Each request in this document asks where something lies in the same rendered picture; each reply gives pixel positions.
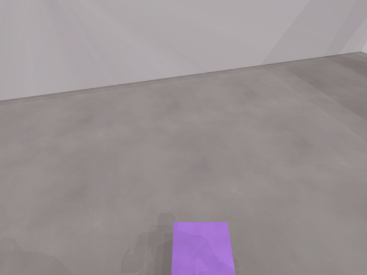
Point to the carton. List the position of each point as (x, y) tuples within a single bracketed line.
[(202, 248)]

